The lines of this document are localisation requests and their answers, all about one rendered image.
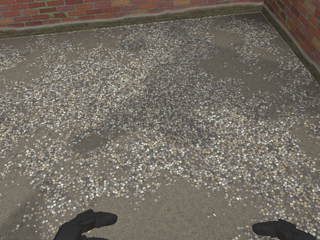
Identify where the left robot hand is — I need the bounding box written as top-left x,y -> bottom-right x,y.
53,209 -> 118,240

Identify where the right robot hand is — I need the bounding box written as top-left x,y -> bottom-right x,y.
252,218 -> 317,240

